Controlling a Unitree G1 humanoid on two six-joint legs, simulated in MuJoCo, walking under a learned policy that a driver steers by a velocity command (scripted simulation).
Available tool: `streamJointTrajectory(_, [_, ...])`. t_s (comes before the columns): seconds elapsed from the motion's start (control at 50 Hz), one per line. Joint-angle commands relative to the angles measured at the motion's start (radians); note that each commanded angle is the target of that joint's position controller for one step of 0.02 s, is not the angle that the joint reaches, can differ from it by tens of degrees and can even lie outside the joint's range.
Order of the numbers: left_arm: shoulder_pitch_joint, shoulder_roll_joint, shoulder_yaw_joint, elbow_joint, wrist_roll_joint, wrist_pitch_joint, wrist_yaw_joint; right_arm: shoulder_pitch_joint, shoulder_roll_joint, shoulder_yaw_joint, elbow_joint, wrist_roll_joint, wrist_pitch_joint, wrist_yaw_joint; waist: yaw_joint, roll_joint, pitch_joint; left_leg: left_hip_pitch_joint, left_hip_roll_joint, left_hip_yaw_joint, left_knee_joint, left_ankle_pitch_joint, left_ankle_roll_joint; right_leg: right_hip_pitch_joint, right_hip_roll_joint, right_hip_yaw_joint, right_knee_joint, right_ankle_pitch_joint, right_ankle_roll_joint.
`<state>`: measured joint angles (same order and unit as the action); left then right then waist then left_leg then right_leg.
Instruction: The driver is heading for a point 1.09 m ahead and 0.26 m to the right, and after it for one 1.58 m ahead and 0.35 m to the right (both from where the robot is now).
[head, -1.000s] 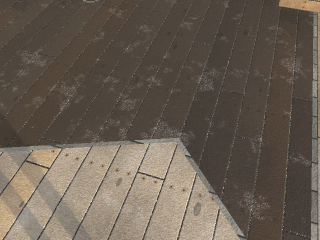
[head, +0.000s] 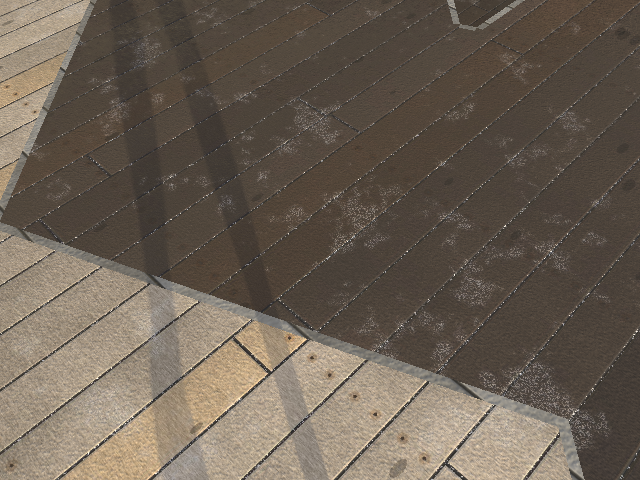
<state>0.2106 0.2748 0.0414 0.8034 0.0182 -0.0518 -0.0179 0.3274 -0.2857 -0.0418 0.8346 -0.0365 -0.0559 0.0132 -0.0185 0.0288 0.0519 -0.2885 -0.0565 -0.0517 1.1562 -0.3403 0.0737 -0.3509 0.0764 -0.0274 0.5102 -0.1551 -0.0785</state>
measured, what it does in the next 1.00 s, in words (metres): walks ahead, turning right: left foot, then right foot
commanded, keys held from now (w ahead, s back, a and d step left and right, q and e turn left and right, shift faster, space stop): w+e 0.88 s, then w+q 0.12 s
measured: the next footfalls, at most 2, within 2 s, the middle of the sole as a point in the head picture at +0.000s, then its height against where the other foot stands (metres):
left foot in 0.36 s outside the picture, level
right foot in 0.88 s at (431, 440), level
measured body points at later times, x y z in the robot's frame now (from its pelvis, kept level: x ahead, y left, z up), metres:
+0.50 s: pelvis +0.26 +0.03 +0.01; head +0.29 +0.04 +0.46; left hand +0.38 +0.30 -0.12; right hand +0.35 -0.26 -0.08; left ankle +0.32 +0.11 -0.73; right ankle +0.15 -0.06 -0.65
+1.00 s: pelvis +0.49 -0.10 +0.00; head +0.52 -0.13 +0.44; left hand +0.77 +0.02 -0.11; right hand +0.37 -0.34 -0.14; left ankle +0.44 +0.08 -0.63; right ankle +0.51 -0.17 -0.73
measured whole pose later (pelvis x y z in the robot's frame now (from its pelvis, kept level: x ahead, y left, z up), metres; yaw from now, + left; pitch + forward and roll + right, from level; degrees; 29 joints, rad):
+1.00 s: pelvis +0.49 -0.10 +0.00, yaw -32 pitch +0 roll +0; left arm 0.13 0.26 0.04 0.75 0.03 -0.02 -0.02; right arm 0.35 -0.25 -0.03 0.84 -0.01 -0.05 0.00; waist -0.05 0.01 0.07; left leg -0.33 0.08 0.06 1.22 -0.37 0.01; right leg -0.36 0.09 -0.09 0.55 -0.18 -0.13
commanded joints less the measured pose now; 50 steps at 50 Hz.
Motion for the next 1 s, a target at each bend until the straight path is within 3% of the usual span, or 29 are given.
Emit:
streamJointTrajectory(0.02, [0.07,0.101,0.022,-0.006,-0.008,-0.022,0.0,0.028,-0.076,-0.008,-0.074,-0.018,-0.002,0.012,-0.013,-0.115,-0.051,-0.218,0.097,-0.018,-0.028,0.038,-0.023,0.189,-0.245,0.406,-0.296,0.044,-0.161])
streamJointTrajectory(0.06, [0.109,0.112,0.029,0.014,-0.015,-0.03,0.001,0.003,-0.063,0.001,-0.082,-0.021,0.006,0.014,-0.014,-0.106,-0.047,-0.223,0.107,0.005,-0.095,0.025,-0.051,0.16,-0.232,0.365,-0.31,0.122,-0.187])
streamJointTrajectory(0.1, [0.135,0.126,0.035,0.023,-0.014,-0.026,0.005,-0.089,-0.053,0.01,-0.112,-0.017,0.01,0.015,0.004,-0.093,-0.014,-0.264,0.12,0.027,-0.201,0.066,-0.08,0.131,-0.223,0.347,-0.347,0.077,-0.198])
streamJointTrajectory(0.18, [0.195,0.135,0.046,0.037,-0.017,-0.02,0.005,-0.267,-0.036,0.025,-0.168,-0.005,0.008,0.017,0.059,-0.09,0.004,-0.263,0.113,0.043,-0.42,0.241,-0.114,0.132,-0.191,0.326,-0.349,0.066,-0.165])
streamJointTrajectory(0.26, [0.237,0.148,0.055,0.039,-0.008,-0.015,0.007,-0.356,-0.045,0.025,-0.202,0.009,0.001,0.012,0.09,-0.093,-0.015,-0.208,0.078,0.042,-0.533,0.27,-0.121,0.182,-0.195,0.354,-0.272,0.161,-0.138])
streamJointTrajectory(0.3, [0.219,0.162,0.062,0.028,-0.004,-0.012,0.013,-0.331,-0.063,0.019,-0.204,0.011,-0.007,0.007,0.068,-0.103,-0.028,-0.126,0.063,0.03,-0.593,0.22,-0.107,0.189,-0.205,0.389,-0.215,0.202,-0.112])
streamJointTrajectory(0.34, [0.179,0.177,0.068,0.014,-0.005,-0.01,0.016,-0.205,-0.086,0.006,-0.169,0.01,-0.021,-0.005,0.0,-0.089,-0.064,0.067,0.037,0.037,-0.694,0.181,-0.082,0.152,-0.177,0.399,-0.097,0.23,-0.078])
streamJointTrajectory(0.36, [0.18,0.151,0.062,0.01,-0.011,-0.017,0.01,-0.099,-0.13,-0.01,-0.142,-0.001,-0.035,-0.019,-0.045,-0.03,-0.13,0.235,0.093,-0.015,-0.738,0.155,-0.052,0.101,-0.114,0.353,0.07,0.211,-0.052])
streamJointTrajectory(0.38, [0.17,0.074,0.041,-0.027,-0.021,-0.026,0.008,0.07,-0.212,-0.03,-0.136,-0.025,-0.04,-0.037,-0.112,0.105,-0.278,0.438,0.346,-0.257,-0.787,-0.076,0.004,-0.002,-0.048,0.239,0.355,0.003,-0.024])
streamJointTrajectory(0.4, [0.254,0.036,0.033,-0.061,-0.04,-0.02,0.009,0.055,-0.286,-0.051,-0.13,-0.025,-0.021,-0.04,-0.049,0.312,-0.298,0.539,0.512,-0.665,-0.927,-0.236,0.098,-0.278,0.07,0.121,0.547,-0.416,-0.003])
streamJointTrajectory(0.42, [0.249,0.107,0.042,-0.023,-0.008,0.002,0.018,0.003,-0.196,-0.04,-0.136,-0.015,-0.01,-0.035,-0.02,0.148,-0.19,0.434,0.494,-0.651,-0.918,-0.318,0.113,-0.347,-0.034,0.126,0.662,-0.356,-0.011])
streamJointTrajectory(0.44, [0.189,0.111,0.046,-0.02,0.002,0.007,0.007,-0.05,-0.109,-0.019,-0.149,-0.006,-0.012,-0.029,-0.015,0.038,-0.1,0.335,0.436,-0.5,-0.922,-0.225,0.093,-0.335,-0.064,0.129,0.668,-0.259,-0.009])
streamJointTrajectory(0.46, [0.154,0.089,0.043,-0.025,0.003,0.011,-0.003,-0.076,-0.077,-0.011,-0.145,-0.005,-0.016,-0.024,-0.002,0.02,-0.057,0.263,0.388,-0.356,-0.938,-0.043,0.076,-0.309,-0.092,0.122,0.645,-0.202,0.002])
streamJointTrajectory(0.5, [0.132,0.075,0.043,-0.028,0.018,0.031,-0.021,-0.065,-0.056,-0.005,-0.125,0.001,-0.029,-0.025,0.012,0.071,-0.037,0.213,0.314,-0.174,-0.957,0.172,0.041,-0.279,-0.117,0.1,0.628,-0.155,0.02])
streamJointTrajectory(0.52, [0.127,0.069,0.041,-0.037,0.019,0.039,-0.028,-0.047,-0.067,-0.008,-0.114,0.007,-0.039,-0.023,0.017,0.096,-0.049,0.212,0.317,-0.138,-0.952,0.275,0.049,-0.276,-0.116,0.09,0.633,-0.138,0.027])
streamJointTrajectory(0.6, [0.007,0.057,0.033,-0.085,0.021,0.053,-0.046,0.008,-0.075,-0.018,-0.078,0.019,-0.053,-0.017,0.012,0.061,-0.038,0.254,0.32,-0.003,-0.97,0.481,0.069,-0.378,-0.131,0.076,0.614,-0.042,0.047])
streamJointTrajectory(0.68, [-0.131,0.031,0.014,-0.135,0.016,0.048,-0.061,0.032,-0.072,-0.019,-0.048,0.016,-0.047,-0.016,-0.007,0.059,0.004,0.241,0.285,0.126,-0.988,0.502,0.057,-0.362,-0.132,0.023,0.399,0.095,0.051])
streamJointTrajectory(0.76, [-0.248,0.025,0.0,-0.183,0.02,0.044,-0.073,0.08,-0.106,-0.029,-0.014,0.017,-0.04,-0.024,-0.033,0.057,0.035,0.287,0.309,0.195,-0.977,0.556,0.042,-0.285,-0.121,-0.056,0.196,0.095,0.01])
streamJointTrajectory(0.82, [-0.237,0.042,0.005,-0.19,0.028,0.045,-0.062,0.106,-0.136,-0.034,0.012,0.015,-0.022,-0.034,-0.014,0.071,0.008,0.363,0.321,0.255,-0.842,0.893,0.022,-0.182,-0.057,-0.114,0.122,-0.025,-0.046])
streamJointTrajectory(0.86, [-0.09,0.074,0.023,-0.152,0.031,0.037,-0.047,0.111,-0.169,-0.041,0.02,0.014,-0.003,-0.04,0.054,0.079,-0.091,0.37,0.323,0.282,-0.582,1.096,0.017,0.005,0.019,-0.128,0.079,-0.106,-0.097])
streamJointTrajectory(0.88, [0.076,0.105,0.042,-0.097,0.039,0.028,-0.034,0.1,-0.172,-0.04,0.01,0.017,0.003,-0.04,0.129,0.04,-0.183,0.263,0.306,0.301,-0.352,0.974,-0.004,0.232,0.035,-0.096,0.005,-0.076,-0.131])
streamJointTrajectory(0.9, [0.181,0.191,0.069,-0.076,0.051,0.028,-0.015,0.142,-0.094,-0.018,-0.026,0.025,0.0,-0.029,0.147,-0.104,-0.3,-0.049,0.256,0.298,-0.039,0.494,-0.036,0.55,-0.202,0.227,-0.037,-0.243,-0.203])
streamJointTrajectory(0.92, [0.156,0.261,0.081,-0.098,0.018,0.035,-0.006,0.138,-0.053,-0.01,-0.085,0.028,-0.005,-0.014,0.099,-0.255,-0.39,-0.357,0.066,0.194,0.256,-0.211,-0.077,0.707,-0.47,0.761,-0.178,-0.159,-0.317])
streamJointTrajectory(0.94, [0.174,0.217,0.075,-0.088,0.002,0.044,0.008,0.026,-0.12,-0.026,-0.087,0.02,-0.005,-0.015,0.145,-0.079,-0.313,-0.435,0.107,0.057,0.276,-0.104,-0.068,0.648,-0.447,0.641,-0.209,-0.008,-0.29])
streamJointTrajectory(0.96, [0.12,0.171,0.061,-0.071,0.001,0.037,0.017,-0.001,-0.091,-0.015,-0.091,0.038,-0.014,-0.013,0.106,-0.063,-0.185,-0.432,0.144,0.05,0.224,-0.026,-0.056,0.514,-0.419,0.477,-0.207,0.135,-0.266])
streamJointTrajectory(0.98, [0.088,0.118,0.045,-0.057,0.002,0.024,0.018,0.02,-0.075,-0.01,-0.067,0.038,-0.017,-0.011,0.058,-0.02,-0.11,-0.362,0.174,0.042,0.124,0.002,-0.049,0.379,-0.367,0.363,-0.228,0.253,-0.214])
streamJointTrajectory(1.0, [0.059,0.091,0.033,-0.047,0.001,0.01,0.019,0.043,-0.066,-0.01,-0.05,0.022,-0.003,-0.007,0.019,-0.024,-0.075,-0.295,0.189,0.03,0.059,0.011,-0.049,0.291,-0.323,0.281,-0.252,0.299,-0.176])
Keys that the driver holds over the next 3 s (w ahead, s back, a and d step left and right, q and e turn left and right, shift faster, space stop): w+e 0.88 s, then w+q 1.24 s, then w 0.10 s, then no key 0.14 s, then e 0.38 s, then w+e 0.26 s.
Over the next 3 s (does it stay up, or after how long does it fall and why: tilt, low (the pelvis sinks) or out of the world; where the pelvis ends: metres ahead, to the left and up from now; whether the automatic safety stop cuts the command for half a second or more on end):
stays up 1.26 -0.33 0.02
